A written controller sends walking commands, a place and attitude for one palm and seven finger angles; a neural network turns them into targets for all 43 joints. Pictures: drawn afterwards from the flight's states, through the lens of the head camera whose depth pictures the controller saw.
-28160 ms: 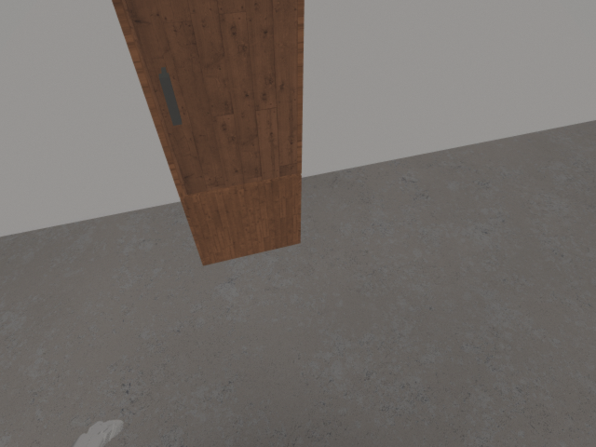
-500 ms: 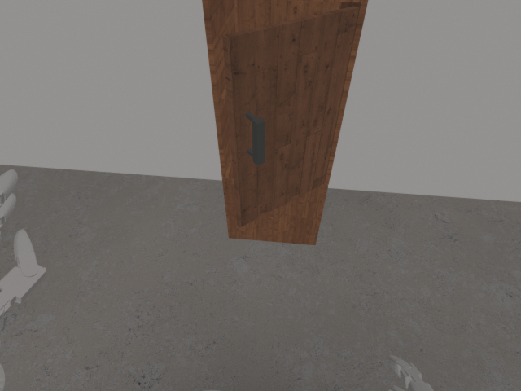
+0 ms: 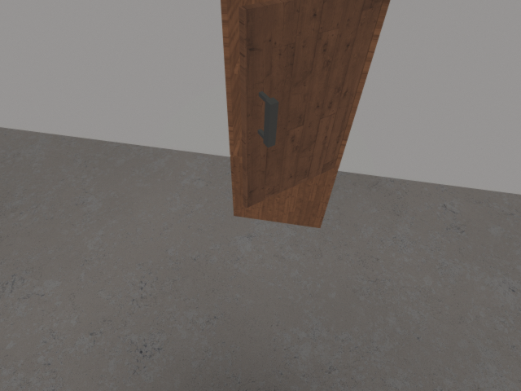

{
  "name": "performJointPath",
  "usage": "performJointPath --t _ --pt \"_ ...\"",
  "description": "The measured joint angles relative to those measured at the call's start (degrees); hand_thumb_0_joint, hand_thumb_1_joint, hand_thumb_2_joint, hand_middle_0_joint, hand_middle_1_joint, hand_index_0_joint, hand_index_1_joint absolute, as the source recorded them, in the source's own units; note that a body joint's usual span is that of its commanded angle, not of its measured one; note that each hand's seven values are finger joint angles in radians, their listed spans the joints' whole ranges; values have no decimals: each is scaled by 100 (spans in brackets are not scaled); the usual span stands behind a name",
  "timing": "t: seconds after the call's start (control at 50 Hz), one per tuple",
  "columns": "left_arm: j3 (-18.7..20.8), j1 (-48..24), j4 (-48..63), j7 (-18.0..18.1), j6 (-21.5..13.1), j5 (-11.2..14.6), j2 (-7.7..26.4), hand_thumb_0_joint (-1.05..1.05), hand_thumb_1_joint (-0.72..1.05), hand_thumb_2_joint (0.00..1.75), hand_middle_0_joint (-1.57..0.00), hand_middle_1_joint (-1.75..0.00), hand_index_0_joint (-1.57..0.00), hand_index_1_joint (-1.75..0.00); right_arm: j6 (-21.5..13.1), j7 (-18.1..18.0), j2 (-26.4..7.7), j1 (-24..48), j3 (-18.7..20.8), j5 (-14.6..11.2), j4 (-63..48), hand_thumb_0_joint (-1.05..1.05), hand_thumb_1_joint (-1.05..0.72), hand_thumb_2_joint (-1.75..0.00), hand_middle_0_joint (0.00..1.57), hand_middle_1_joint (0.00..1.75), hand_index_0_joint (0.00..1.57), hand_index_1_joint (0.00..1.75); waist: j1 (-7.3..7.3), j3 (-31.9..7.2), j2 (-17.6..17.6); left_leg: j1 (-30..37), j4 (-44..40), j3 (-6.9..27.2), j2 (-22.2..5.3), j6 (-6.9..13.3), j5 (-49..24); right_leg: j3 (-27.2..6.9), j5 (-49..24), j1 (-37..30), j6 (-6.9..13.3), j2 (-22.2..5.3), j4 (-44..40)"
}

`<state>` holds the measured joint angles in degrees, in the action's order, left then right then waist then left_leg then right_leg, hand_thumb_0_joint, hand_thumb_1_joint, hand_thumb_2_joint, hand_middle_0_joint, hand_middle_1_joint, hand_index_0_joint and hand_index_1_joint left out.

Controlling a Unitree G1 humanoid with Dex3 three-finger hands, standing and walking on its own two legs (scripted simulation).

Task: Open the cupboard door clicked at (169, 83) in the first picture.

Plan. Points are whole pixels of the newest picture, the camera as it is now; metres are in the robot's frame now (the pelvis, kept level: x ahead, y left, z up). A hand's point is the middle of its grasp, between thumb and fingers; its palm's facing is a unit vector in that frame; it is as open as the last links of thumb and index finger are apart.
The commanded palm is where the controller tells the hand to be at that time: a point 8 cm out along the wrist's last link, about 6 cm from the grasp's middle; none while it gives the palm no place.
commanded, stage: let the arm hang, fingers relaxed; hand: left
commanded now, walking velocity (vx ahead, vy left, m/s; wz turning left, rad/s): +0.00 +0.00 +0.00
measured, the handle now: (266, 119) +0.70 +0.01 +0.01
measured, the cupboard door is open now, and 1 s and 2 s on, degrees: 40 40 40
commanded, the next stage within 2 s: look to check the result in 0.72 s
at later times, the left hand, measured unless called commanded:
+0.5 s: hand out of the picture +0.02 +0.21 -0.16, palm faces +0.01 -0.97 -0.24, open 7.4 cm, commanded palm none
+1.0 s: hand out of the picture +0.07 +0.23 -0.15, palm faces +0.00 -0.96 -0.28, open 7.4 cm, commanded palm none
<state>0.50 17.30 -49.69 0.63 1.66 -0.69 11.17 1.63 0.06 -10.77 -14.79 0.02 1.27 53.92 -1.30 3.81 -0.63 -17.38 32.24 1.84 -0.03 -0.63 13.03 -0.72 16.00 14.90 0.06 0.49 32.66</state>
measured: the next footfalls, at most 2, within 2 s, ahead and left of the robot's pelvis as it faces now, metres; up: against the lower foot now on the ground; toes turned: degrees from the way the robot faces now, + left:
none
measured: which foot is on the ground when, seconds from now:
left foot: down 0.00-1.00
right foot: down 0.00-1.00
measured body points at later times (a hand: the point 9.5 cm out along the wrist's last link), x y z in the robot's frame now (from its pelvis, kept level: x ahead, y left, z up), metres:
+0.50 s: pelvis +0.01 +0.02 +0.01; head +0.02 +0.01 +0.46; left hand +0.02 +0.26 -0.14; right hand +0.01 -0.21 -0.16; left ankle +0.05 +0.13 -0.73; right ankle +0.02 -0.12 -0.73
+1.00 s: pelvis +0.03 +0.02 +0.01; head +0.05 +0.01 +0.46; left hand +0.07 +0.28 -0.13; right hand +0.06 -0.24 -0.14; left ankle +0.05 +0.13 -0.73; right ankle +0.02 -0.12 -0.73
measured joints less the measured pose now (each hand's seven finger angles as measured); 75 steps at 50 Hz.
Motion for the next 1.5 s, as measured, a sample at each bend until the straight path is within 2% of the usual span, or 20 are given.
performJointPath --t 0.1,0.34,0.66,1.18,1.4,1.5 --pt "26 13 -661 3 4 12 125 -2 97 90 -20 -30 -20 -30 59 -42 34 -181 26 14 487 0 -90 -90 20 30 20 30 78 35 151 97 -293 14 -17 35 -166 12 -257 -170 -28 11 -449" --pt "62 -88 -1370 39 -86 9 82 0 91 90 -20 -30 -20 -30 -49 -79 55 -206 84 -10 1009 0 -90 -90 20 30 20 30 93 -51 254 323 -698 -108 136 154 -345 -101 -347 -291 -130 -154 -669" --pt "32 -496 -1437 30 -200 -8 -66 0 91 90 -20 -30 -20 -30 -164 -86 -11 200 109 -18 1046 0 -90 -90 20 30 20 30 85 -94 163 483 -823 -145 177 172 -306 -137 -279 -409 -168 -201 -720" --pt "79 -905 -1483 -10 -238 5 416 0 91 90 -20 -30 -20 -30 -186 -61 -484 656 118 -26 1110 0 -90 -90 20 30 20 30 97 70 172 736 -1092 -107 124 128 -292 -98 -313 -708 -125 -156 -1083" --pt "62 -1027 -1481 -16 -263 8 514 0 91 90 -20 -30 -20 -30 -209 -53 -593 814 101 -34 1109 0 -90 -90 20 30 20 30 101 46 143 857 -1215 -108 116 115 -273 -98 -298 -827 -114 -151 -1206" --pt "102 -1019 -1389 14 -192 13 513 0 91 90 -20 -30 -20 -30 -184 -98 -583 899 129 -21 1004 0 -90 -90 20 30 20 30 159 28 132 818 -1082 -229 58 98 -168 -219 -251 -738 -107 -96 -1081"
